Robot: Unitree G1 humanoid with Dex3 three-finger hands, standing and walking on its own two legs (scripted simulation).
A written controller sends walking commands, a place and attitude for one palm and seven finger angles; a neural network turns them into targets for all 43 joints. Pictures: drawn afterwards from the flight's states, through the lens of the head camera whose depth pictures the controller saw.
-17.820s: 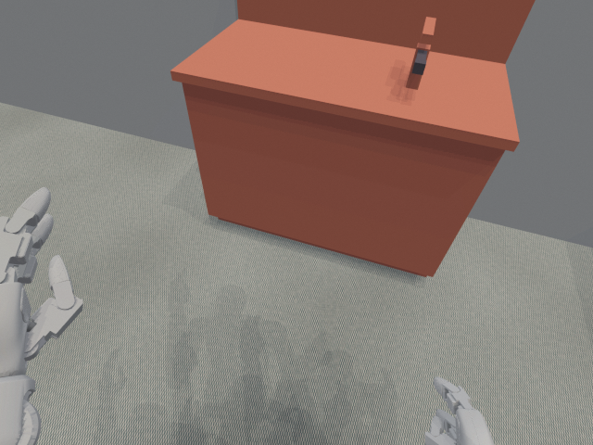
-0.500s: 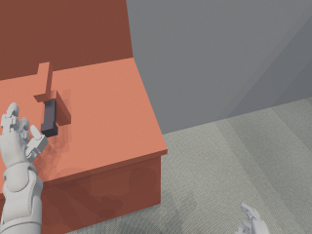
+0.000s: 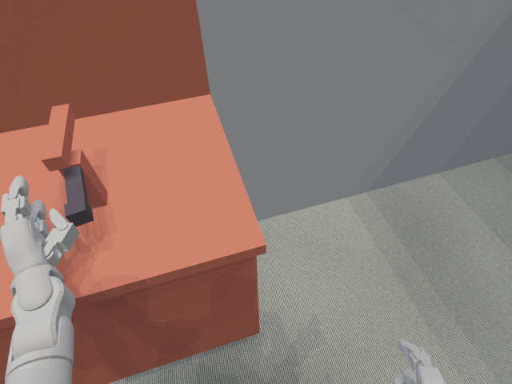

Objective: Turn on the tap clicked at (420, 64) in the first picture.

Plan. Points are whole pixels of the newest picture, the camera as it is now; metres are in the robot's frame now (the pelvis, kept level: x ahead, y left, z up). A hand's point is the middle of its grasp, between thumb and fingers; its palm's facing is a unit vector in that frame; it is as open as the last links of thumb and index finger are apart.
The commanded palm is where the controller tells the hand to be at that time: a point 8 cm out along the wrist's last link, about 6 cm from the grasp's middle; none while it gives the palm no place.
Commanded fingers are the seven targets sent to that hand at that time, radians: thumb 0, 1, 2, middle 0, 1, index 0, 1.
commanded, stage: push the lever round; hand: left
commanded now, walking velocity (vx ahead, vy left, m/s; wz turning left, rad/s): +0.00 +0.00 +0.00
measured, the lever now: (79, 212) +0.32 +0.30 +0.10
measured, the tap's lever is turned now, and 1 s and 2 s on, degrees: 9 37 67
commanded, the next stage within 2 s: none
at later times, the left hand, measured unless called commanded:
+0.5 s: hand (93, 224) +0.31 +0.28 +0.09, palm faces +0.68 -0.73 -0.05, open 7.7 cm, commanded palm +0.27 +0.30 +0.09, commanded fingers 0.00 0.90 0.90 -0.15 -0.15 -0.15 -0.15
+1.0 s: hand (122, 211) +0.34 +0.24 +0.09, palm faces +0.75 -0.66 -0.06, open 7.7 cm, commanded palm +0.29 +0.26 +0.09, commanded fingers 0.00 0.90 0.90 -0.15 -0.15 -0.15 -0.15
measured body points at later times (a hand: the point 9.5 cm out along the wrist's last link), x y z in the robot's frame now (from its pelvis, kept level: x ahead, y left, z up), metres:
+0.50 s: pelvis +0.00 +0.02 +0.00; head +0.02 +0.01 +0.45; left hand +0.27 +0.31 +0.09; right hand +0.17 -0.22 -0.10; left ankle -0.01 +0.13 -0.72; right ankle +0.00 -0.10 -0.72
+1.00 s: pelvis -0.01 +0.01 +0.00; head +0.01 +0.00 +0.45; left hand +0.29 +0.27 +0.10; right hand +0.17 -0.22 -0.11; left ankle -0.01 +0.13 -0.72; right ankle +0.00 -0.10 -0.72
